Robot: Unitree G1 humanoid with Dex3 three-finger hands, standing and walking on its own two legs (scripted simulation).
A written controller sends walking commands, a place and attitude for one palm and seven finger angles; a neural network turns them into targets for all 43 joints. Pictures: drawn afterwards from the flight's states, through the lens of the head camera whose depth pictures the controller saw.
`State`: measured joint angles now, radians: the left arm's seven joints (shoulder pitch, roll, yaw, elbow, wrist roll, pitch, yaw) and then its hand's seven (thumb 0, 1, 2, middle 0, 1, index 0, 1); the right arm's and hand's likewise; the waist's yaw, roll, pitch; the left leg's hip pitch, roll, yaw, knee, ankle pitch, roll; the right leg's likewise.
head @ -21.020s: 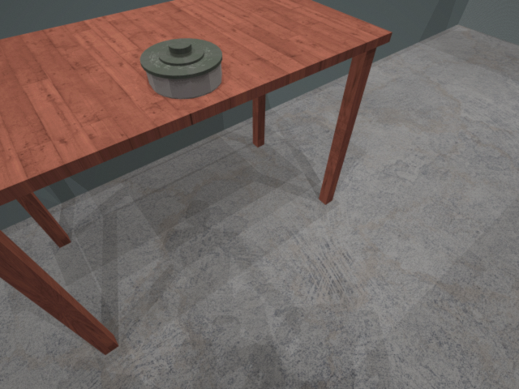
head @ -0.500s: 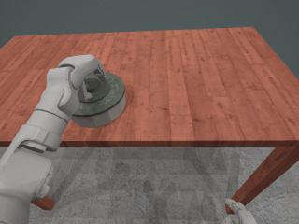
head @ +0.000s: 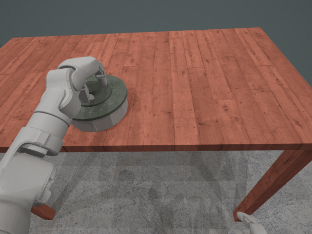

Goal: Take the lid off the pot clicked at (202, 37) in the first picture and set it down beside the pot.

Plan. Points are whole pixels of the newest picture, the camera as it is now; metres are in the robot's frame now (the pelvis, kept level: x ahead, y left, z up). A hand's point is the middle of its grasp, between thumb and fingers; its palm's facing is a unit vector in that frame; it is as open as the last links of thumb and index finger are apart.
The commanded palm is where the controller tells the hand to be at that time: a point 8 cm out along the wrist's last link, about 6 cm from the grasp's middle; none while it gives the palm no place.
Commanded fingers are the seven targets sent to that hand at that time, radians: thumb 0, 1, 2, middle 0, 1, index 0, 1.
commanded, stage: close the fingers and squeeze the knob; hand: left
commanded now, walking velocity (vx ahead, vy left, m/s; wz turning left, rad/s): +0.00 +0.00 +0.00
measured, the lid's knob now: (91, 88) +0.46 +0.18 +0.15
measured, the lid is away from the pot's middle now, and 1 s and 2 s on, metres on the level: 0.00 0.00 0.01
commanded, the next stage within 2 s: lift the lid straight up in 0.76 s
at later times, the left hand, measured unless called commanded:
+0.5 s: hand (87, 89) +0.43 +0.18 +0.18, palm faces -0.30 -0.07 -0.95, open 8.0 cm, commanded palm +0.41 +0.18 +0.23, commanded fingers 0.00 0.36 1.11 -0.74 -0.90 -0.78 -0.93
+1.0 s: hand (88, 89) +0.43 +0.18 +0.18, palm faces -0.30 -0.07 -0.95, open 8.0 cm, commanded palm +0.42 +0.18 +0.25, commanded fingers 0.00 0.49 1.17 -0.82 -0.94 -0.86 -0.96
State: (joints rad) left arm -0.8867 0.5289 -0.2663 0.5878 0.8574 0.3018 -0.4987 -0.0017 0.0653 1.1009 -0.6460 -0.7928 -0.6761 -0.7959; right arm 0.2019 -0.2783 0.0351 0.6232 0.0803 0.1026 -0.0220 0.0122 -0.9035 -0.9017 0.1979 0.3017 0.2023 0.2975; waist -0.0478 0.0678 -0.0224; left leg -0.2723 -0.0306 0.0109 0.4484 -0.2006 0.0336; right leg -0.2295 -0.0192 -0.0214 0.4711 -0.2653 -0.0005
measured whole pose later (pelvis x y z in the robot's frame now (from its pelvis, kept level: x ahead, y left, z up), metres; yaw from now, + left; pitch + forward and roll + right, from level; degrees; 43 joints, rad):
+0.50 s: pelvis +0.00 +0.00 +0.00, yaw +0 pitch +1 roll +0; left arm -0.89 0.51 -0.28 0.58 0.85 0.31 -0.51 0.00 0.11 1.01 -0.61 -0.84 -0.66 -0.86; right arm 0.19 -0.28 0.03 0.62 0.08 0.10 -0.01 0.01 -0.90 -0.90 0.20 0.30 0.20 0.30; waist -0.04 0.07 -0.02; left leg -0.26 -0.04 0.01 0.44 -0.20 0.04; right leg -0.22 -0.02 -0.02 0.47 -0.27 0.00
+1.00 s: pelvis +0.00 +0.00 +0.00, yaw +0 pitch +1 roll +0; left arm -0.89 0.52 -0.28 0.58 0.85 0.31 -0.51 0.01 0.10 1.02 -0.63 -0.84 -0.68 -0.85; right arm 0.19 -0.27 0.04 0.63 0.07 0.10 -0.02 0.01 -0.90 -0.90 0.20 0.30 0.20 0.30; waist -0.04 0.07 -0.02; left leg -0.26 -0.03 0.01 0.44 -0.20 0.04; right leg -0.22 -0.02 -0.02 0.46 -0.26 0.00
